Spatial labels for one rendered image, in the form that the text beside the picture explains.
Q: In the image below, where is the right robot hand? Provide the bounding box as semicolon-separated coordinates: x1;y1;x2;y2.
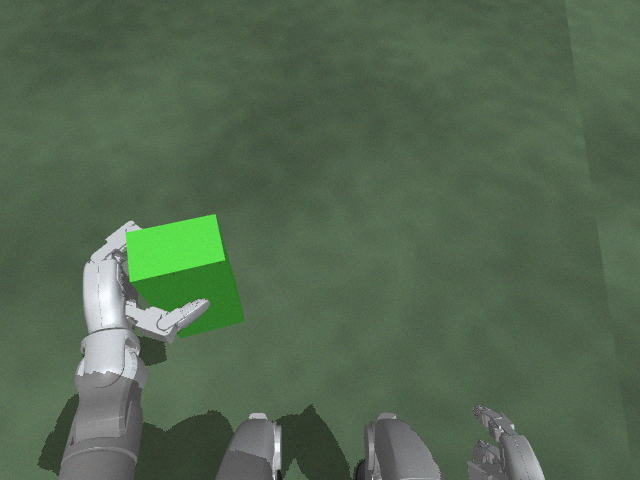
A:
467;405;545;480

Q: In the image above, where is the left robot hand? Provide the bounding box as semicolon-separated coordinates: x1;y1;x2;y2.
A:
82;221;210;344

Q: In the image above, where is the left robot arm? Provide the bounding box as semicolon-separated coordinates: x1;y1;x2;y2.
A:
58;328;147;480

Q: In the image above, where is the carton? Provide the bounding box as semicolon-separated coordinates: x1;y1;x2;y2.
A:
126;214;245;338

